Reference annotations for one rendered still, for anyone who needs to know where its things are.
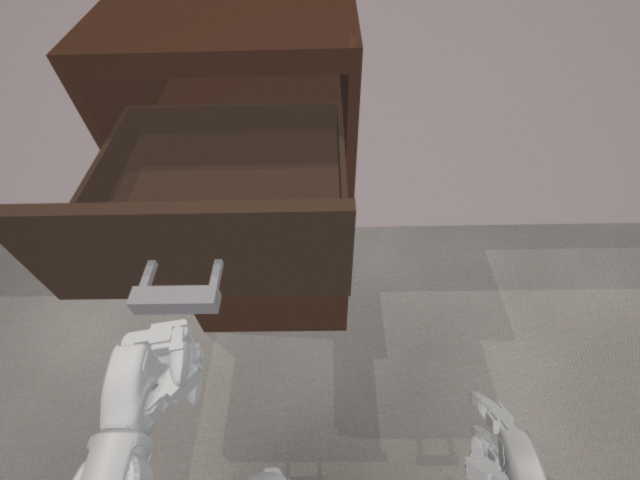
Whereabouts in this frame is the right robot hand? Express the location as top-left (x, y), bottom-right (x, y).
top-left (465, 391), bottom-right (546, 480)

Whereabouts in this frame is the robot left shin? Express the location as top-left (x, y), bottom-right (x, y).
top-left (263, 467), bottom-right (283, 475)

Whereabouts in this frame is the left robot hand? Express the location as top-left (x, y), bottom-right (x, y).
top-left (100, 319), bottom-right (204, 436)

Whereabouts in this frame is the cabinet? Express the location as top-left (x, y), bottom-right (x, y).
top-left (46, 0), bottom-right (363, 332)

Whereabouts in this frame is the left robot forearm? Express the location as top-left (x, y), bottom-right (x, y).
top-left (72, 428), bottom-right (155, 480)

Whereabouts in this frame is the drawer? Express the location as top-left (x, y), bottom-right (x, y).
top-left (0, 101), bottom-right (356, 300)

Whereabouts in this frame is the handle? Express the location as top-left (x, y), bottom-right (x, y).
top-left (126, 259), bottom-right (224, 315)

